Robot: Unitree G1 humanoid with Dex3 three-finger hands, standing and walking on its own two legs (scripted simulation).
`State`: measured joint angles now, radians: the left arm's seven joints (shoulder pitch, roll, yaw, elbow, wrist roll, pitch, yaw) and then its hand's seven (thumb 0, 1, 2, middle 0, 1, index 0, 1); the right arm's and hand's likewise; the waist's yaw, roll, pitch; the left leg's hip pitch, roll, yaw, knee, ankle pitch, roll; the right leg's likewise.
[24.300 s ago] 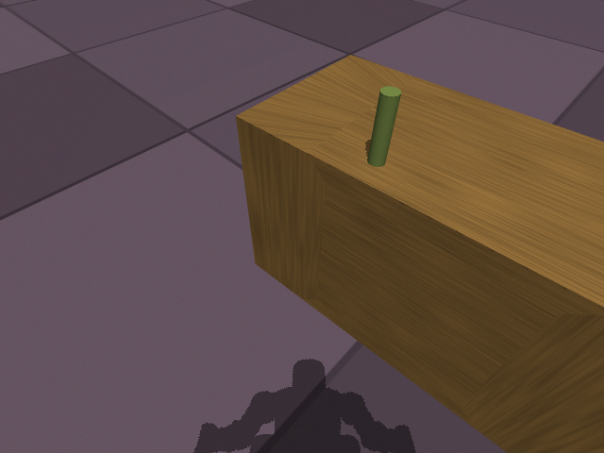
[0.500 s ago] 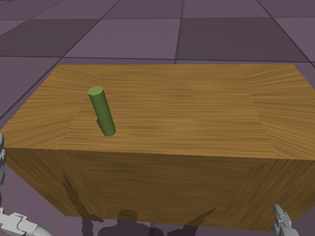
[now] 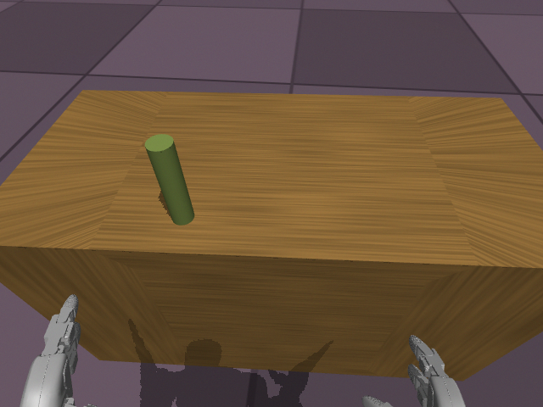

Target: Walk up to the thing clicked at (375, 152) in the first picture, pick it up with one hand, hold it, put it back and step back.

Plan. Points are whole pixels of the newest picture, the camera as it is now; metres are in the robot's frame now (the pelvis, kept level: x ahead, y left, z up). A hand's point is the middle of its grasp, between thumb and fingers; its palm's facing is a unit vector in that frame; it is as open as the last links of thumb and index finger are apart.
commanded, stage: home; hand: left
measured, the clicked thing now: (172, 183) +0.48 +0.20 +0.06
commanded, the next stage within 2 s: none
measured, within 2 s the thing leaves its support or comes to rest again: neither
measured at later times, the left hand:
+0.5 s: hand (163, 376) +0.20 +0.18 -0.06, palm faces +0.08 -0.97 -0.23, open 17.6 cm
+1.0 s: hand (167, 382) +0.19 +0.17 -0.06, palm faces +0.09 -0.97 -0.23, open 17.6 cm
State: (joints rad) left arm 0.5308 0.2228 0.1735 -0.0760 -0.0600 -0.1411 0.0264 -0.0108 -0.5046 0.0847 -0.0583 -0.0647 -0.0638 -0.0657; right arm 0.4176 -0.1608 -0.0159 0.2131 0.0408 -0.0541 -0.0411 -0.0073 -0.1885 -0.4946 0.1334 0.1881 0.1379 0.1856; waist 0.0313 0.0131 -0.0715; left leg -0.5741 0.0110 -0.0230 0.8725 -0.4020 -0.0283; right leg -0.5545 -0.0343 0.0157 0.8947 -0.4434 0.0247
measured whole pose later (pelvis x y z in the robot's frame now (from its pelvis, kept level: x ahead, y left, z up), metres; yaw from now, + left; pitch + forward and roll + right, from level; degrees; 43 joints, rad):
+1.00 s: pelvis +0.02 +0.00 -0.02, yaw -1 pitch +10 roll +1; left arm 0.48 0.19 0.00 0.04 -0.03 0.04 0.07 -0.01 -0.56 0.04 -0.05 -0.05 -0.05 -0.05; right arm 0.48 -0.20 -0.01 0.00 0.03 0.13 -0.08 0.01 -0.90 -0.90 0.20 0.30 0.21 0.30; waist 0.00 0.00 -0.13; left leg -0.69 0.03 -0.01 0.99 -0.48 -0.04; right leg -0.68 -0.02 0.03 1.01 -0.51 0.02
